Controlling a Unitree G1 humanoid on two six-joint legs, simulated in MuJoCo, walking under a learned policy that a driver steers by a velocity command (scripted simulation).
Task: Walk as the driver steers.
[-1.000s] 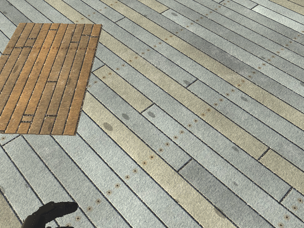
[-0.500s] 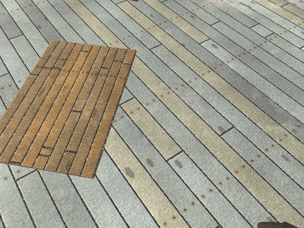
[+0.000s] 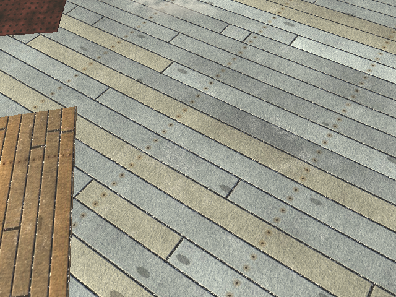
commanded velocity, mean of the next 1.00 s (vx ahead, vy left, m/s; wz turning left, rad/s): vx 0.18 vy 0.00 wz -0.51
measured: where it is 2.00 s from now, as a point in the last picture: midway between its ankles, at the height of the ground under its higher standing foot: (307, 246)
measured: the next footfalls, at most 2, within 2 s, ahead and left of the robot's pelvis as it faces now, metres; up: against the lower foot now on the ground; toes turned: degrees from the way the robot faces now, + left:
left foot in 0.48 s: +0.14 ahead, +0.13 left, +0.00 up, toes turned -22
right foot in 0.94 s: +0.13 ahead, -0.20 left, +0.00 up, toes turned -33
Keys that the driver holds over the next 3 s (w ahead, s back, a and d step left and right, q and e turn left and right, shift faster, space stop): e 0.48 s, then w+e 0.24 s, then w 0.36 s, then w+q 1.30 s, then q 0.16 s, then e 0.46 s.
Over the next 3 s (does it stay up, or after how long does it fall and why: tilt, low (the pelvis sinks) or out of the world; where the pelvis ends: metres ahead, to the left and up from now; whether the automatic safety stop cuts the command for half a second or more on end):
stays up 1.04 -0.28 0.00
